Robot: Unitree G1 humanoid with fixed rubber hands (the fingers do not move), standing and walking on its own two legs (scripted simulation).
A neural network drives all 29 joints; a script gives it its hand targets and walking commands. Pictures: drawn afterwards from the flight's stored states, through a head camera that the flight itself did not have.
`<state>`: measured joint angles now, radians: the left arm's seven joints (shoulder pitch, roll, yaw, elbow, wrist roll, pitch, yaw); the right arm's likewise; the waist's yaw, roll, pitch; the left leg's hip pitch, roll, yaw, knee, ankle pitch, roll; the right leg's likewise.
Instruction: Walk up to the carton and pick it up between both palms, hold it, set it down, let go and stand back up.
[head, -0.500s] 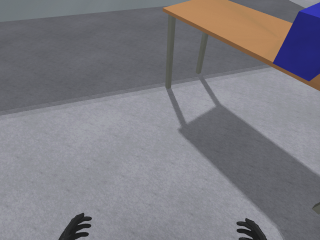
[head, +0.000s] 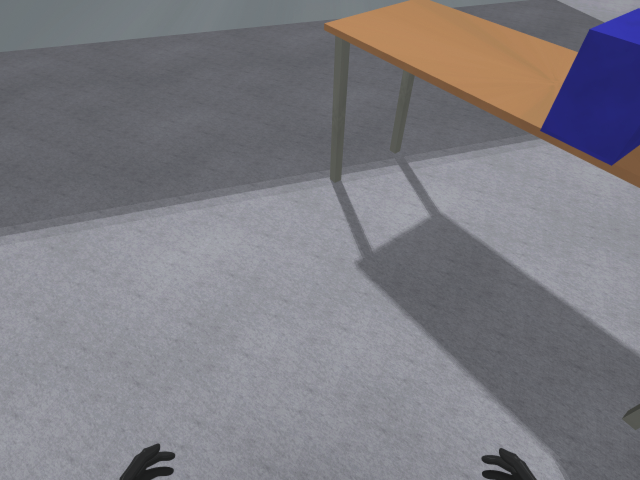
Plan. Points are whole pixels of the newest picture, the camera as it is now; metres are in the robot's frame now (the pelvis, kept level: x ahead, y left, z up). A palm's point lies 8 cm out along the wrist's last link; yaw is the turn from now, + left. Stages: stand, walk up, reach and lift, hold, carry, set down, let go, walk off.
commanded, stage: stand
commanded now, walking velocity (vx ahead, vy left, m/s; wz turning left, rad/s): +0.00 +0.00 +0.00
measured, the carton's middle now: (625, 86) +0.91 -0.64 +0.07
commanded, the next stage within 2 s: none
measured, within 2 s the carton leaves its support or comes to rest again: neither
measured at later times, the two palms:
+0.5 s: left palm out of the picture +0.11 +0.24 -0.09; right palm out of the picture +0.11 -0.25 -0.09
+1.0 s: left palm out of the picture +0.10 +0.24 -0.09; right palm out of the picture +0.10 -0.26 -0.09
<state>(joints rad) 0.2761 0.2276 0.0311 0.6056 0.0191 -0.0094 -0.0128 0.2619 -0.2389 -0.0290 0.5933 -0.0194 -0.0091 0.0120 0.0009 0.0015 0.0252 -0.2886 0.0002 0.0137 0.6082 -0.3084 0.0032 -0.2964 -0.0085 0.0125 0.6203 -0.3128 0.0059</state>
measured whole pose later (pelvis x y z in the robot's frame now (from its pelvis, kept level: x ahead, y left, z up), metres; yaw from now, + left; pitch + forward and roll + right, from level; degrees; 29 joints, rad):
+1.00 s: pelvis +0.00 +0.00 +0.00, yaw -1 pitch -1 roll +0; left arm 0.30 0.24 0.02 0.64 0.01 -0.01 -0.01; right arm 0.29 -0.25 -0.02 0.64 -0.01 -0.01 0.01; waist 0.00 0.00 0.02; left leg -0.27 0.01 0.02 0.57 -0.28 0.00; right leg -0.28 0.00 0.02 0.59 -0.29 0.00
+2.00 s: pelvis +0.00 +0.00 +0.01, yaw -1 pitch -1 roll +0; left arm 0.31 0.25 0.01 0.68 0.01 0.00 0.00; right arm 0.31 -0.26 -0.01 0.67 -0.01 0.00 0.00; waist 0.00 0.00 0.02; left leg -0.25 0.01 0.03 0.54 -0.28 0.00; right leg -0.26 0.00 0.03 0.56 -0.28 0.00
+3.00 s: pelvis +0.22 -0.13 +0.00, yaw -28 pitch -2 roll -1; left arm 0.51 0.27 0.05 0.73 0.05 -0.05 -0.01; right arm 0.30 -0.28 -0.05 0.60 -0.06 -0.03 0.06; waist 0.06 0.04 0.04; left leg -0.48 0.07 0.02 0.65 -0.14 0.00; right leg -0.09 0.00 0.10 0.54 -0.42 0.01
